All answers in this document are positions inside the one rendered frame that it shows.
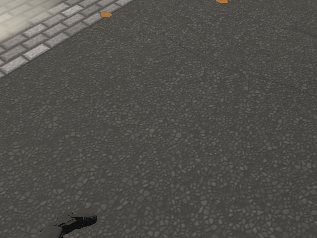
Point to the robot left hand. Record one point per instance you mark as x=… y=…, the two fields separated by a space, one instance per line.
x=67 y=223

